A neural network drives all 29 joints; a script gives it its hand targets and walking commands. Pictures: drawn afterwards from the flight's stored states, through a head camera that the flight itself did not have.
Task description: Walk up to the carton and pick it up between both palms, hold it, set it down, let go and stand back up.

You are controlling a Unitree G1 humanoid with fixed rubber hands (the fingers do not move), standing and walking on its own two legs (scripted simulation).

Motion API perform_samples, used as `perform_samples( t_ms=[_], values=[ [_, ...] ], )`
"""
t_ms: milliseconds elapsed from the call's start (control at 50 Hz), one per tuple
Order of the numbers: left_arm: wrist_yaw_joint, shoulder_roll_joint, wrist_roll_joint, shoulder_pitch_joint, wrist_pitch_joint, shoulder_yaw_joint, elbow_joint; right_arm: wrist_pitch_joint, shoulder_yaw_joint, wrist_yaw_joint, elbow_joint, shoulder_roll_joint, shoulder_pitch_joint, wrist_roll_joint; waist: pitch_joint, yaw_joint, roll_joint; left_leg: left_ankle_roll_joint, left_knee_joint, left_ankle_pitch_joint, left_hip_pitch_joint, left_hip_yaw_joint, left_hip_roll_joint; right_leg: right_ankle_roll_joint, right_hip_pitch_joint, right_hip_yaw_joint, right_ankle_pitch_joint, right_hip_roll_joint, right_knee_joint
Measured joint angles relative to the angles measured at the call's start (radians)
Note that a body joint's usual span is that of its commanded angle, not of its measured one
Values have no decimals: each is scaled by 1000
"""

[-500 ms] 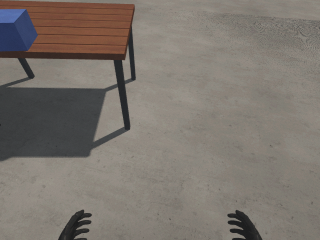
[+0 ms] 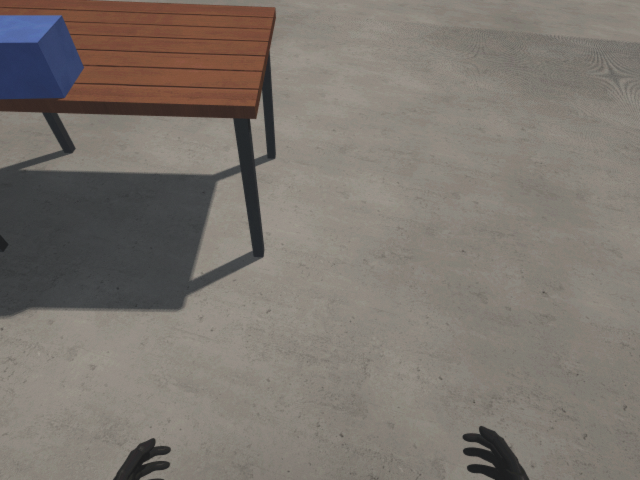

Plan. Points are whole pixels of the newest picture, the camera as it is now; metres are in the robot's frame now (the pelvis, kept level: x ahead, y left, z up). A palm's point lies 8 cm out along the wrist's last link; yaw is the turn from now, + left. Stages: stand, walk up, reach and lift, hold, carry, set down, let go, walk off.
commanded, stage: stand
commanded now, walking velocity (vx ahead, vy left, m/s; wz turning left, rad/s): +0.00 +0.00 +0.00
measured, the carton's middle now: (18, 56) +1.11 +0.79 +0.00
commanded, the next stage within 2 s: walk up in 0.44 s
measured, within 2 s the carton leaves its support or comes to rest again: neither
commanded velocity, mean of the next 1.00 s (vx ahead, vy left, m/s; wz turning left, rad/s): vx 0.00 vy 0.00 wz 0.00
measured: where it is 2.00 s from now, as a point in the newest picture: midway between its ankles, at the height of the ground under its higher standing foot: (176, 433)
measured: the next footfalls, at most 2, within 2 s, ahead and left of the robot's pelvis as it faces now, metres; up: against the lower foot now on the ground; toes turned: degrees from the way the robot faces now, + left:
left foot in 0.98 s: +0.16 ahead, +0.28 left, +0.00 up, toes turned +9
right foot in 1.30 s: +0.25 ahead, +0.08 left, +0.00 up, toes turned -5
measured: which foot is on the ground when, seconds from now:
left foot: down 0.00-0.66, up 0.68-0.96, down 0.98-1.00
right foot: down 0.00-1.00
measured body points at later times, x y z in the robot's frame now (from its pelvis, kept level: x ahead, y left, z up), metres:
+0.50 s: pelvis -0.01 +0.00 +0.00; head +0.00 +0.00 +0.45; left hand +0.12 +0.25 -0.10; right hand +0.12 -0.25 -0.10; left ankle +0.01 +0.12 -0.72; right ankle +0.00 -0.12 -0.72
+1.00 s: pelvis +0.04 +0.12 -0.02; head +0.05 +0.11 +0.43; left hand +0.05 +0.42 -0.13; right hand +0.20 -0.14 -0.12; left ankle +0.12 +0.28 -0.73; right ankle +0.00 -0.12 -0.72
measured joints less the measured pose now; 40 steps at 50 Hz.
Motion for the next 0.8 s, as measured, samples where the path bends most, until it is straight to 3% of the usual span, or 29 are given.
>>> perform_samples(
  t_ms=[640, 680, 720, 800],
  values=[
    [1, 10, -2, 18, 2, -13, 25, 2, 4, -2, 33, -14, 24, 2, -2, -1, 10, 4, -32, 32, 2, 10, -2, 5, -3, 10, 33, -3, -28],
    [7, 6, 23, 38, -14, -6, 22, 16, -4, 20, 19, -24, 34, -28, -10, -11, 20, 13, 39, -67, -25, 6, -5, -10, -3, 1, 19, -4, -20],
    [27, 6, 51, 65, -30, 1, 29, 39, -18, 42, 6, -40, 46, -53, -15, -14, 27, 5, 215, -143, -93, 17, -8, -21, 2, -9, 1, -18, -11],
    [61, 8, 71, 117, -50, 12, 80, 64, -47, 71, -7, -86, 57, -63, -3, -1, 66, -22, 419, -66, -220, 14, 30, 0, 45, -18, 3, -51, -48]
  ],
)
